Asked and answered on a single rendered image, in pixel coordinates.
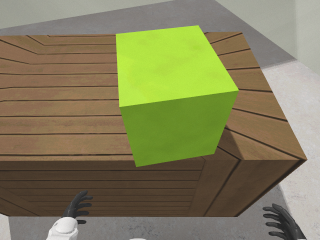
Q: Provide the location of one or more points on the left robot hand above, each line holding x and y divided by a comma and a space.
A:
71, 210

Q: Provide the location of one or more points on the right robot hand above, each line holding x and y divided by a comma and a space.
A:
287, 224

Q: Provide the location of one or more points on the left robot forearm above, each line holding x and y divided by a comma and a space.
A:
65, 228

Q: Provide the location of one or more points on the carton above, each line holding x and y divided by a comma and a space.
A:
175, 95

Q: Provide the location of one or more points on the pedestal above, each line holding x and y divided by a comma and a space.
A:
62, 132

